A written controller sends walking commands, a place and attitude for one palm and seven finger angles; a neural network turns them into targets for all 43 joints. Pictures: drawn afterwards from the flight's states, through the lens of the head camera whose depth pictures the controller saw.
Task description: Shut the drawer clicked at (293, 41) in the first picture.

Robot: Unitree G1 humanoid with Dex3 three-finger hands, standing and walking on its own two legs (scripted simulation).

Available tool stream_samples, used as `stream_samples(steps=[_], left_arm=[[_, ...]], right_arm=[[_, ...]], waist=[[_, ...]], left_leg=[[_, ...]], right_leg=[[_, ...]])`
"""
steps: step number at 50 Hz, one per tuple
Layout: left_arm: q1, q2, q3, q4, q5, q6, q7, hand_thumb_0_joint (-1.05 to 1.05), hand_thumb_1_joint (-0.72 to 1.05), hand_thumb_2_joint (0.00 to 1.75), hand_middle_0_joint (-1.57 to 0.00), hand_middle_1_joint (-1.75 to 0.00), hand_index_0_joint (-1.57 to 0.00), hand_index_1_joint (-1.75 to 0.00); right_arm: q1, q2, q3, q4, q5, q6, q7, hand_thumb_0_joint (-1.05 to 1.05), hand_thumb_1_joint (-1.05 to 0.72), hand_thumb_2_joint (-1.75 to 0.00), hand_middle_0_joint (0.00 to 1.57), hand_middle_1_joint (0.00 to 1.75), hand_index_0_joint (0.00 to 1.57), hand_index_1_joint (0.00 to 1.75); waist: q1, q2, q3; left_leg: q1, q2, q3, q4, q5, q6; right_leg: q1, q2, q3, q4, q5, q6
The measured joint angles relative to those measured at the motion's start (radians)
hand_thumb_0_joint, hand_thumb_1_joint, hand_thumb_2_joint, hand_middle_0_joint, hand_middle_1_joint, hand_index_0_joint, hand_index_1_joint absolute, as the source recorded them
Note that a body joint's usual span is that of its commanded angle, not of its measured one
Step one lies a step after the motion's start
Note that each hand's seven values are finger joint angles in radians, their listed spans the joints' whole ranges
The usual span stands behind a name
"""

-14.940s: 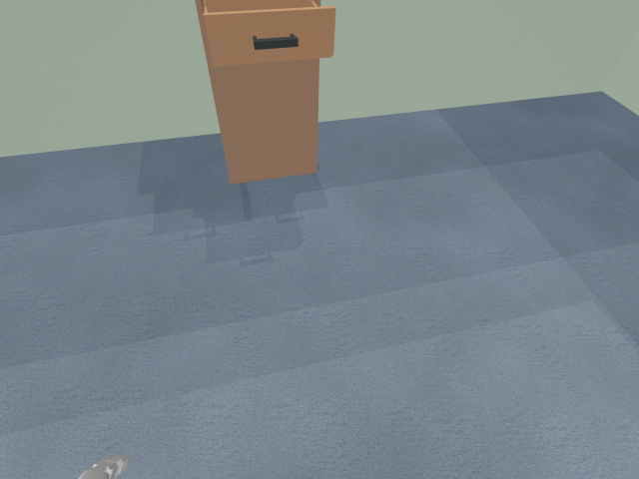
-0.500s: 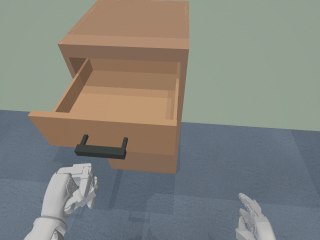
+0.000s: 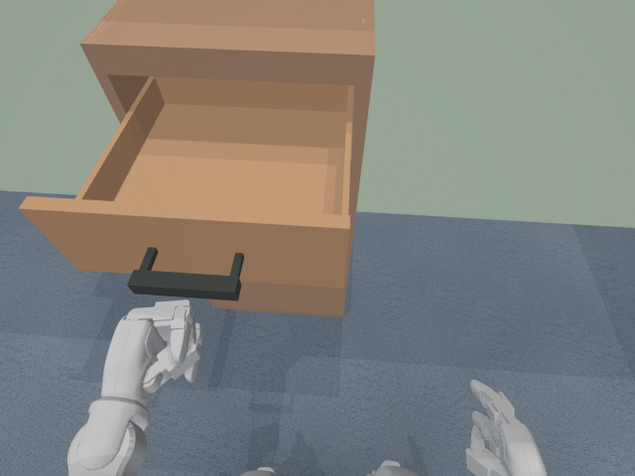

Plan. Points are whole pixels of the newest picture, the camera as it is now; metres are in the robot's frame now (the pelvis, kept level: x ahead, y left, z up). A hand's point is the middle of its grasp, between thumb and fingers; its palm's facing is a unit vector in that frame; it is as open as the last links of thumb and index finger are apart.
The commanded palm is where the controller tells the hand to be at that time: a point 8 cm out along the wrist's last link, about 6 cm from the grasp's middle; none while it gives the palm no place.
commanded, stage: bring the fist close to the handle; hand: left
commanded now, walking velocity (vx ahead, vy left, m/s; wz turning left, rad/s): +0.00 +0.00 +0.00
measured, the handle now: (190, 271) +0.35 +0.18 +0.05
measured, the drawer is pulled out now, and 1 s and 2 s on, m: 0.28 0.27 0.14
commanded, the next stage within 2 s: push the drawer shut in 0.40 s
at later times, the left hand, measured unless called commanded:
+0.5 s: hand (191, 352) +0.24 +0.15 +0.06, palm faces -0.02 -1.00 -0.06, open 3.3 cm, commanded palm +0.22 +0.21 +0.06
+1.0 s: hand (201, 325) +0.28 +0.15 +0.05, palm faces -0.04 -1.00 -0.06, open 3.3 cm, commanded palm +0.28 +0.21 +0.06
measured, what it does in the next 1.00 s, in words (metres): stands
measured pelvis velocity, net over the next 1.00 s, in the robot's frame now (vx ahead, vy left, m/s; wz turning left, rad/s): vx -0.01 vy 0.00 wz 0.01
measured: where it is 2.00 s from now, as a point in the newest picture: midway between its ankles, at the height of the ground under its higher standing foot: outside the picture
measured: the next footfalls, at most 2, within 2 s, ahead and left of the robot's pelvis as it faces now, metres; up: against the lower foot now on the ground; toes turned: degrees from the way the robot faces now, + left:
none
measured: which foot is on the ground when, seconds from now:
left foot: down 0.00-1.00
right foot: down 0.00-1.00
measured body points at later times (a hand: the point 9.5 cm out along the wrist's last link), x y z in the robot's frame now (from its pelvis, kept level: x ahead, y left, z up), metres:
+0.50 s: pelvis +0.00 +0.00 +0.00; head +0.05 -0.01 +0.44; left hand +0.24 +0.21 +0.06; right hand +0.17 -0.24 -0.09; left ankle -0.02 +0.12 -0.69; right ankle +0.02 -0.11 -0.69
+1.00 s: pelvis -0.01 +0.00 +0.00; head +0.05 -0.01 +0.44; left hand +0.28 +0.21 +0.05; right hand +0.15 -0.24 -0.10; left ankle -0.02 +0.12 -0.69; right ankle +0.02 -0.11 -0.69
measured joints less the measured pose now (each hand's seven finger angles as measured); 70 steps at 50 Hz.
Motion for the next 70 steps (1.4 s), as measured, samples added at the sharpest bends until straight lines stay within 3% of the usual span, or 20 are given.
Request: stream_samples(steps=[5, 16, 27, 36, 46, 55, 70], left_arm=[[-0.049, 0.005, 0.004, 0.034, 0.001, -0.004, -0.005, 0.02, 0.9, 0.9, -1.4, -1.6, -1.4, -1.6], [0.029, -0.001, 0.008, -0.002, -0.012, 0.007, 0.0, 0.02, 0.9, 0.9, -1.4, -1.6, -1.4, -1.6], [0.003, 0.007, -0.011, -0.026, -0.011, -0.027, 0.001, 0.02, 0.9, 0.9, -1.4, -1.6, -1.4, -1.6], [-0.111, 0.016, -0.001, 0.074, 0.001, 0.041, 0.014, 0.02, 0.9, 0.9, -1.4, -1.6, -1.4, -1.6], [-0.162, 0.023, 0.007, 0.142, -0.004, -0.005, 0.005, 0.05, 0.83, 0.91, -1.4, -1.6, -1.4, -1.6], [-0.29, 0.032, 0.011, 0.249, -0.004, -0.004, 0.004, 0.04, 0.81, 0.93, -1.4, -1.6, -1.4, -1.6], [-0.522, 0.046, 0.044, 0.481, 0.013, -0.003, 0.032, 0.06, 0.85, 0.94, -1.4, -1.6, -1.4, -1.6]], right_arm=[[-0.004, -0.001, -0.005, 0.002, 0.0, 0.018, 0.004, 0.01, -0.91, -0.89, 0.2, 0.3, 0.21, 0.3], [0.018, 0.002, -0.004, -0.026, 0.009, 0.059, 0.008, 0.01, -0.91, -0.9, 0.2, 0.3, 0.21, 0.3], [0.0, -0.006, -0.006, -0.026, 0.008, 0.045, 0.001, 0.01, -0.91, -0.9, 0.2, 0.3, 0.2, 0.3], [-0.006, 0.002, 0.006, -0.029, 0.009, 0.069, -0.004, 0.01, -0.91, -0.89, 0.2, 0.3, 0.21, 0.3], [0.006, -0.007, 0.001, 0.011, 0.009, 0.068, -0.004, 0.01, -0.91, -0.89, 0.2, 0.3, 0.21, 0.3], [-0.012, -0.013, 0.001, 0.038, 0.014, 0.07, -0.014, 0.01, -0.91, -0.89, 0.2, 0.3, 0.21, 0.3], [0.01, -0.011, 0.008, 0.057, 0.015, 0.094, -0.013, 0.01, -0.91, -0.89, 0.2, 0.3, 0.21, 0.3]], waist=[[-0.004, 0.001, -0.004], [-0.006, 0.005, -0.027], [-0.002, 0.011, -0.024], [-0.012, 0.005, -0.014], [-0.006, 0.006, -0.007], [-0.006, 0.008, 0.006], [-0.031, -0.002, 0.007]], left_leg=[[-0.035, 0.001, 0.001, 0.027, -0.01, 0.0], [-0.012, 0.002, 0.008, 0.008, -0.008, 0.001], [-0.04, 0.001, -0.007, 0.039, -0.013, 0.0], [-0.042, 0.001, 0.001, 0.034, -0.007, -0.001], [-0.037, -0.001, -0.005, 0.024, 0.002, -0.002], [-0.057, -0.006, -0.01, 0.028, 0.018, -0.001], [-0.063, -0.005, 0.001, 0.008, 0.037, -0.001]], right_leg=[[-0.036, 0.0, 0.002, 0.026, -0.008, -0.001], [-0.019, 0.003, 0.009, 0.013, -0.008, 0.001], [-0.035, 0.0, -0.005, 0.031, -0.01, -0.001], [-0.044, 0.0, 0.003, 0.034, -0.005, -0.002], [-0.034, -0.001, -0.003, 0.022, 0.002, -0.003], [-0.05, -0.007, -0.008, 0.022, 0.017, -0.004], [-0.063, -0.004, 0.004, 0.006, 0.038, -0.004]])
